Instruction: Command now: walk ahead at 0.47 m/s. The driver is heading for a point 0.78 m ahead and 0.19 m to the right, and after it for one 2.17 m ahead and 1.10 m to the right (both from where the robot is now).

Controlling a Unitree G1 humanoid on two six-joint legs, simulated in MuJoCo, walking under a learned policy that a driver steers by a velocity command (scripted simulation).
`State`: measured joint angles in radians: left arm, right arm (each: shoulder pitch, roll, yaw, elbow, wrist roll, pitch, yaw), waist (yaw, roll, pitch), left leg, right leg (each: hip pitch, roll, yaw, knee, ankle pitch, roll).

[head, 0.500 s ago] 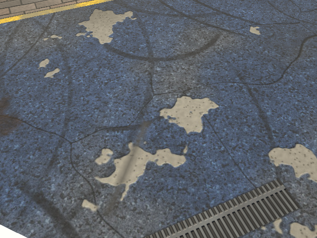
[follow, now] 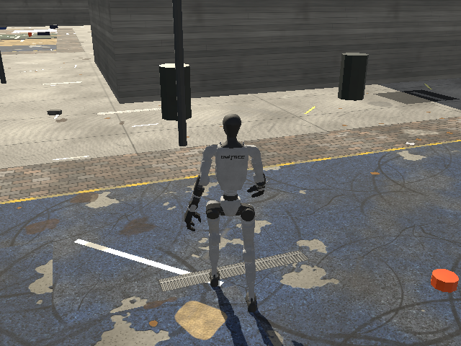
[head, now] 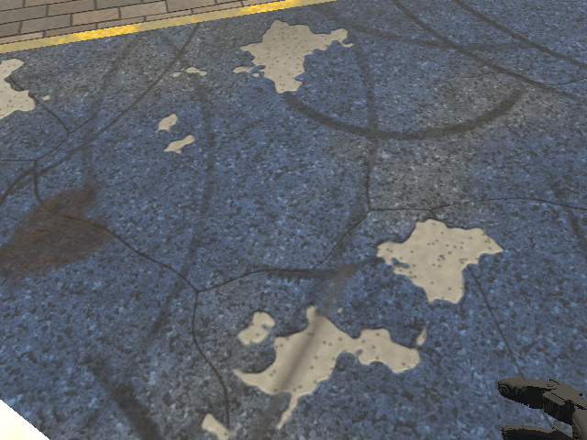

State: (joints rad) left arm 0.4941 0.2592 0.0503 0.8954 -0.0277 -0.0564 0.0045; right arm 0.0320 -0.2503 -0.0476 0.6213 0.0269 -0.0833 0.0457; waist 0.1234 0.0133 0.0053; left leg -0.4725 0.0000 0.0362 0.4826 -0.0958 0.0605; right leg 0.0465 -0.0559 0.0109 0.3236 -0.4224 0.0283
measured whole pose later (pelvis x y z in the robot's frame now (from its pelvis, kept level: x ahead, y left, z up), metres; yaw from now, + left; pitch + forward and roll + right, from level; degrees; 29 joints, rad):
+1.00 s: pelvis +0.30 +0.02 +0.00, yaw -28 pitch +2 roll +0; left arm 0.16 0.31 0.08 0.58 0.00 0.04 0.02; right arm 0.19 -0.28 -0.06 0.75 -0.03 -0.01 -0.01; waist -0.01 -0.04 0.02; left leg -0.32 -0.01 -0.05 0.55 -0.26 0.00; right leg -0.49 0.14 0.18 0.77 -0.41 -0.01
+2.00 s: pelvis +0.48 -0.10 +0.00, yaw -31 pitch +2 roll +0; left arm 0.00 0.24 0.03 0.60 -0.03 -0.08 -0.06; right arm 0.47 -0.28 -0.04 0.88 0.02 -0.05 0.00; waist -0.12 -0.02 0.04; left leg 0.15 0.00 0.02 0.22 -0.40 0.01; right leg -0.57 -0.02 -0.02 0.54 -0.02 -0.04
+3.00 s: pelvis +1.00 -0.32 +0.01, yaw -26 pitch +1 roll +2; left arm 0.14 0.27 0.05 0.81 -0.02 -0.05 -0.03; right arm 0.30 -0.26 -0.07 0.82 -0.01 -0.09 0.00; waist -0.06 -0.05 0.03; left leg 0.06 -0.05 0.19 0.20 -0.28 0.04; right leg -0.67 -0.10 0.03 0.68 0.07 -0.01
